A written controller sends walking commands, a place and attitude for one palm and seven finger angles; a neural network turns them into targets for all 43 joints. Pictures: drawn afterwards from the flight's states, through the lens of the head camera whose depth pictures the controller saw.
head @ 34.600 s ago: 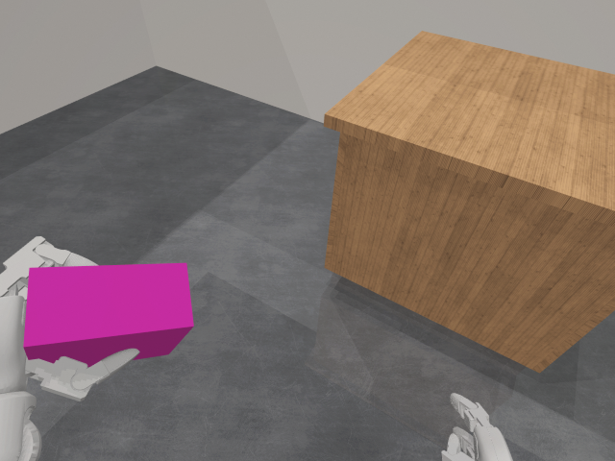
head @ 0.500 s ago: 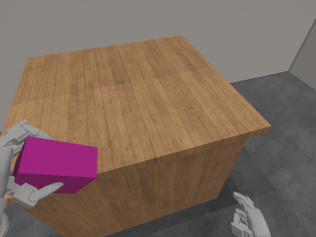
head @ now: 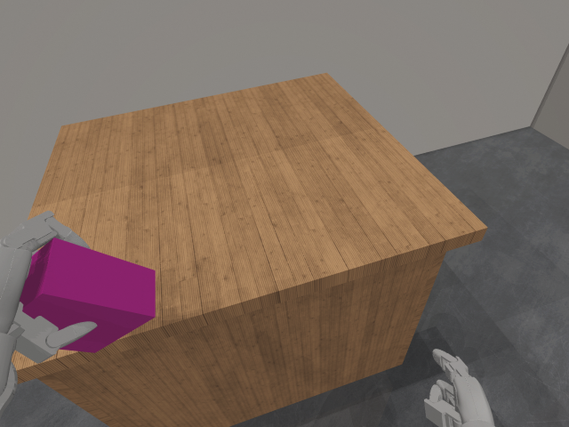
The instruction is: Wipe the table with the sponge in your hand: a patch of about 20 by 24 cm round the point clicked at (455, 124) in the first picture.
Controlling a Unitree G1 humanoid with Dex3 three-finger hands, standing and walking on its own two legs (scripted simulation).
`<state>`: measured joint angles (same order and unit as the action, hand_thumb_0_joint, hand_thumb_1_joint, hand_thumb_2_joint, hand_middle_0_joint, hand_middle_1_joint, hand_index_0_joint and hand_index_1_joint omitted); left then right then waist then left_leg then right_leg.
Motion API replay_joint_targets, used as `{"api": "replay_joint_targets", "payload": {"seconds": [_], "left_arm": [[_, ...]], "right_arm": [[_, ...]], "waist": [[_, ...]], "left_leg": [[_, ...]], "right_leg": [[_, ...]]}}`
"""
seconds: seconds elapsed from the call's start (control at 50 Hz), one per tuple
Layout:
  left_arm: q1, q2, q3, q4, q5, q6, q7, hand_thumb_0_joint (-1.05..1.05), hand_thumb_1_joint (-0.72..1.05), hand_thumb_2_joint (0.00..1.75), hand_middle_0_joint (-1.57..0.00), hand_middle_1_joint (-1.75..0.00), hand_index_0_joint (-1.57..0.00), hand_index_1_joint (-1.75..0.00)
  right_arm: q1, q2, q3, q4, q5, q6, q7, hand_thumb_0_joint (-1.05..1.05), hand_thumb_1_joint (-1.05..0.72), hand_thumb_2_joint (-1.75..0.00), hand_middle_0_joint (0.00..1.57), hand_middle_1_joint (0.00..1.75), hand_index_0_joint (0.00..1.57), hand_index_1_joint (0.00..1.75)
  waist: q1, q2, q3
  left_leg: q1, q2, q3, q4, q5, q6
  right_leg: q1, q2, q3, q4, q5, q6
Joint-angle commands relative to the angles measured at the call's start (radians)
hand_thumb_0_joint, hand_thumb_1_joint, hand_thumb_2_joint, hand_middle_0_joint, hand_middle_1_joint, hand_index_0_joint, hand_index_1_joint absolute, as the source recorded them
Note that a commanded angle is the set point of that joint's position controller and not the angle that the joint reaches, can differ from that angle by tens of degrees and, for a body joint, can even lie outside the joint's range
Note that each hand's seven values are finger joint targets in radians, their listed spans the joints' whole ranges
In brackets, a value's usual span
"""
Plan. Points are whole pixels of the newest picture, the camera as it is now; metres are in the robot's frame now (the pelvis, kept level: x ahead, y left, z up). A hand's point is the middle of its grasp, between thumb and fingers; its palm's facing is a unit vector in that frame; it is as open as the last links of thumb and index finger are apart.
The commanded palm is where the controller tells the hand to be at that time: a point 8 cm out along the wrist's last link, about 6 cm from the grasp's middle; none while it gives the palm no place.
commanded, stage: turn the palm down, sponge in hand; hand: left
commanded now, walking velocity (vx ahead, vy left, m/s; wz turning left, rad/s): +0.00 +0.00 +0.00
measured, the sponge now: (94, 305) +0.21 +0.27 +0.12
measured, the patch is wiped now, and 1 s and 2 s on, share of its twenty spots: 0.00 0.00 0.00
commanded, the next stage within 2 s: move the sponge above the wiping area in 1.30 s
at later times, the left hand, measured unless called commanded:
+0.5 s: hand (40, 274) +0.21 +0.31 +0.18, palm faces +0.27 -0.24 -0.93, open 10.5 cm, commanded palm +0.17 +0.30 +0.24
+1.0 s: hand (53, 268) +0.23 +0.31 +0.17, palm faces +0.16 -0.13 -0.98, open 10.5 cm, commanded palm +0.18 +0.31 +0.25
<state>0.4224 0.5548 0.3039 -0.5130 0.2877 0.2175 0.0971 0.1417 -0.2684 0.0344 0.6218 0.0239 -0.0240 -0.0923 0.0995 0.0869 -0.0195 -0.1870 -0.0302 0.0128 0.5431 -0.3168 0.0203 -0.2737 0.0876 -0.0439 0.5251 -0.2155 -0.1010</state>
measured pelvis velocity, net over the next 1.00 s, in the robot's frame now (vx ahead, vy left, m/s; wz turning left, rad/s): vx -0.01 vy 0.03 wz -0.01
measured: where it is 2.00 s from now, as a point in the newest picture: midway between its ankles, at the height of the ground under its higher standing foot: outside the picture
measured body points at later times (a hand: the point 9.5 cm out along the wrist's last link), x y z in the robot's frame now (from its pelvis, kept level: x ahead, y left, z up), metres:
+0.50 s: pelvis -0.01 +0.02 +0.01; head -0.04 -0.03 +0.45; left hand +0.19 +0.32 +0.23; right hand +0.24 -0.19 -0.07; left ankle -0.01 +0.11 -0.73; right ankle +0.04 -0.05 -0.73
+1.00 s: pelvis -0.01 +0.03 +0.01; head -0.03 -0.02 +0.46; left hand +0.21 +0.31 +0.22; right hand +0.26 -0.16 -0.06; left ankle -0.01 +0.11 -0.73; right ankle +0.04 -0.05 -0.73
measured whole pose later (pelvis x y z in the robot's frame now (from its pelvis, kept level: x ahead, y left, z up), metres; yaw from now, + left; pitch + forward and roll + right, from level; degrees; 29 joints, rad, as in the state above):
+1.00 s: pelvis -0.01 +0.03 +0.01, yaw +0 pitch -6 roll +1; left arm 0.07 0.55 0.00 -0.32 0.80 0.49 -0.10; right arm -0.02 -0.27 0.08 0.65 0.05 0.06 -0.05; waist 0.14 0.12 0.03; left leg -0.05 -0.07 0.03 0.37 -0.22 0.06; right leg -0.15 0.05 -0.02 0.39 -0.14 -0.07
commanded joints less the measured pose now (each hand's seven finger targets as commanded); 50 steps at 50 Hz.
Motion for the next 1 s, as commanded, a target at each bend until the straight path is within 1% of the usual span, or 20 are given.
{"api": "replay_joint_targets", "payload": {"seconds": [0.0,0.06,0.08,0.18,0.22,0.28,0.38,0.46,0.5,0.58,0.6,0.66,0.68,0.7,0.8,0.86,0.88,0.9,0.96,0.98], "left_arm": [[-0.180,0.232,0.110,-0.127,0.055,0.025,0.002,0.00,0.10,1.30,-1.20,-1.60,-1.20,-1.60],[-0.252,0.242,0.072,-0.149,0.110,0.011,-0.010,0.00,0.10,1.30,-1.20,-1.60,-1.20,-1.60],[-0.285,0.265,0.083,-0.183,0.126,0.007,-0.008,0.00,0.10,1.30,-1.20,-1.60,-1.20,-1.60],[-0.321,0.294,0.085,-0.167,0.216,0.008,0.007,0.00,0.10,1.30,-1.20,-1.60,-1.20,-1.60],[-0.316,0.284,0.075,-0.115,0.236,0.037,0.012,0.00,0.10,1.30,-1.20,-1.60,-1.20,-1.60],[-0.337,0.295,0.084,-0.077,0.260,0.099,0.003,0.00,0.10,1.30,-1.20,-1.60,-1.20,-1.60],[-0.407,0.261,-0.006,-0.042,0.300,0.200,-0.054,0.00,0.10,1.30,-1.20,-1.60,-1.20,-1.60],[-0.488,0.238,-0.094,-0.035,0.370,0.218,-0.108,0.00,0.10,1.30,-1.20,-1.60,-1.20,-1.60],[-0.551,0.253,-0.101,-0.068,0.410,0.214,-0.123,0.00,0.10,1.30,-1.20,-1.60,-1.20,-1.60],[-0.596,0.316,-0.057,-0.070,0.472,0.196,-0.130,0.00,0.10,1.30,-1.20,-1.60,-1.20,-1.60],[-0.623,0.292,-0.078,-0.045,0.487,0.193,-0.124,0.00,0.10,1.30,-1.20,-1.60,-1.20,-1.60],[-0.616,0.295,-0.077,0.003,0.508,0.195,-0.114,0.00,0.10,1.30,-1.20,-1.60,-1.20,-1.60],[-0.645,0.312,-0.057,-0.004,0.518,0.213,-0.114,0.00,0.10,1.30,-1.20,-1.60,-1.20,-1.60],[-0.662,0.271,-0.101,0.022,0.524,0.225,-0.115,0.00,0.10,1.30,-1.20,-1.60,-1.20,-1.60],[-0.622,0.221,-0.146,0.028,0.521,0.259,-0.141,0.00,0.10,1.30,-1.20,-1.60,-1.20,-1.60],[-0.582,0.219,-0.158,0.027,0.532,0.257,-0.152,0.00,0.10,1.30,-1.20,-1.60,-1.20,-1.60],[-0.592,0.245,-0.130,-0.004,0.542,0.260,-0.152,0.00,0.10,1.30,-1.20,-1.60,-1.20,-1.60],[-0.610,0.215,-0.166,0.005,0.545,0.258,-0.152,0.00,0.10,1.30,-1.20,-1.60,-1.20,-1.60],[-0.628,0.270,-0.133,-0.007,0.565,0.242,-0.147,0.00,0.10,1.30,-1.20,-1.60,-1.20,-1.60],[-0.660,0.307,-0.098,-0.050,0.574,0.244,-0.142,0.00,0.10,1.30,-1.20,-1.60,-1.20,-1.60]], "right_arm": [[-0.205,-0.108,-0.035,-0.179,0.008,-0.047,-0.023,0.00,-0.90,-0.90,0.20,0.30,0.20,0.30],[-0.213,-0.113,-0.038,-0.176,0.004,-0.052,-0.037,0.00,-0.90,-0.90,0.20,0.30,0.20,0.30],[-0.252,-0.104,-0.031,-0.187,0.010,-0.062,-0.039,0.00,-0.90,-0.90,0.20,0.30,0.20,0.30],[-0.267,-0.100,-0.027,-0.173,0.003,-0.066,-0.040,0.00,-0.90,-0.90,0.20,0.30,0.20,0.30],[-0.261,-0.096,-0.025,-0.161,-0.001,-0.053,-0.038,0.00,-0.90,-0.90,0.20,0.30,0.20,0.30],[-0.307,-0.101,-0.021,-0.162,0.008,-0.039,-0.027,0.00,-0.90,-0.90,0.20,0.30,0.20,0.30],[-0.362,-0.107,-0.006,-0.166,0.024,-0.015,-0.014,0.00,-0.90,-0.90,0.20,0.30,0.20,0.30],[-0.350,-0.113,-0.007,-0.158,0.020,-0.007,-0.012,0.00,-0.90,-0.90,0.20,0.30,0.20,0.30],[-0.372,-0.098,0.008,-0.171,0.019,-0.015,-0.006,0.00,-0.90,-0.90,0.20,0.30,0.20,0.30],[-0.400,-0.097,0.010,-0.167,0.017,-0.004,0.001,0.00,-0.90,-0.90,0.20,0.30,0.20,0.30],[-0.388,-0.086,0.013,-0.157,0.012,-0.004,0.006,0.00,-0.90,-0.90,0.20,0.30,0.20,0.30],[-0.381,-0.096,0.005,-0.136,0.011,0.012,0.017,0.00,-0.90,-0.90,0.20,0.30,0.20,0.30],[-0.418,-0.091,0.011,-0.148,0.019,0.010,0.021,0.00,-0.90,-0.90,0.20,0.30,0.20,0.30],[-0.406,-0.087,0.014,-0.139,0.016,0.011,0.027,0.00,-0.90,-0.90,0.20,0.30,0.20,0.30],[-0.415,-0.087,0.015,-0.151,0.025,0.025,0.039,0.00,-0.90,-0.90,0.20,0.30,0.20,0.30],[-0.402,-0.096,0.005,-0.150,0.024,0.036,0.039,0.00,-0.90,-0.90,0.20,0.30,0.20,0.30],[-0.434,-0.090,0.013,-0.166,0.028,0.030,0.041,0.00,-0.90,-0.90,0.20,0.30,0.20,0.30],[-0.415,-0.084,0.018,-0.162,0.025,0.028,0.043,0.00,-0.90,-0.90,0.20,0.30,0.20,0.30],[-0.402,-0.096,0.007,-0.151,0.018,0.038,0.042,0.00,-0.90,-0.90,0.20,0.30,0.20,0.30],[-0.437,-0.089,0.015,-0.165,0.023,0.032,0.041,0.00,-0.90,-0.90,0.20,0.30,0.20,0.30]], "waist": [[-0.006,-0.101,-0.068],[-0.011,-0.071,-0.066],[-0.006,-0.022,-0.073],[0.014,0.033,-0.102],[0.020,-0.005,-0.100],[0.032,0.019,-0.089],[0.019,-0.020,-0.057],[0.006,-0.035,-0.065],[0.015,-0.022,-0.113],[0.029,-0.011,-0.123],[0.033,-0.010,-0.145],[0.038,0.024,-0.116],[0.043,0.033,-0.120],[0.039,0.027,-0.125],[0.036,-0.022,-0.130],[0.032,-0.032,-0.119],[0.039,-0.022,-0.124],[0.032,-0.027,-0.139],[0.038,-0.011,-0.145],[0.047,0.019,-0.162]], "left_leg": [[-0.104,0.023,-0.010,-0.065,0.150,0.025],[-0.072,0.013,-0.014,-0.075,0.121,0.028],[-0.054,0.010,-0.015,-0.068,0.125,0.025],[-0.027,0.001,-0.030,-0.112,0.140,0.020],[-0.041,0.001,-0.028,-0.128,0.150,0.018],[-0.043,0.007,-0.038,-0.154,0.168,0.011],[-0.035,0.011,-0.041,-0.189,0.183,0.014],[-0.014,0.013,-0.050,-0.219,0.169,0.025],[-0.002,0.011,-0.049,-0.217,0.196,0.026],[0.004,0.011,-0.070,-0.237,0.189,0.027],[0.002,0.007,-0.062,-0.232,0.211,0.026],[0.003,0.010,-0.080,-0.260,0.219,0.020],[-0.002,0.011,-0.083,-0.255,0.215,0.019],[-0.006,0.009,-0.072,-0.251,0.236,0.017],[0.004,0.009,-0.064,-0.248,0.253,0.020],[0.013,0.011,-0.068,-0.255,0.245,0.025],[0.011,0.013,-0.072,-0.246,0.241,0.025],[0.008,0.009,-0.060,-0.244,0.248,0.026],[0.021,0.009,-0.079,-0.259,0.258,0.028],[0.026,0.010,-0.086,-0.255,0.255,0.031]], "right_leg": [[0.154,-0.127,0.207,-0.161,-0.056,0.094],[0.135,-0.123,0.219,-0.184,-0.142,0.089],[0.131,-0.119,0.250,-0.195,-0.162,0.078],[0.162,-0.100,0.220,-0.183,-0.127,0.057],[0.189,-0.101,0.205,-0.181,-0.112,0.060],[0.221,-0.097,0.210,-0.184,-0.062,0.047],[0.233,-0.089,0.190,-0.197,-0.023,0.048],[0.233,-0.086,0.150,-0.198,-0.032,0.051],[0.263,-0.087,0.155,-0.187,-0.018,0.046],[0.284,-0.072,0.191,-0.192,-0.019,0.031],[0.303,-0.083,0.177,-0.182,-0.005,0.031],[0.297,-0.073,0.162,-0.187,0.027,0.022],[0.299,-0.067,0.194,-0.188,0.020,0.013],[0.307,-0.079,0.171,-0.182,0.034,0.016],[0.306,-0.082,0.160,-0.186,0.058,0.024],[0.293,-0.079,0.152,-0.192,0.061,0.028],[0.291,-0.071,0.189,-0.194,0.051,0.018],[0.305,-0.083,0.164,-0.185,0.052,0.026],[0.307,-0.073,0.157,-0.181,0.067,0.022],[0.314,-0.062,0.198,-0.179,0.062,0.012]]}}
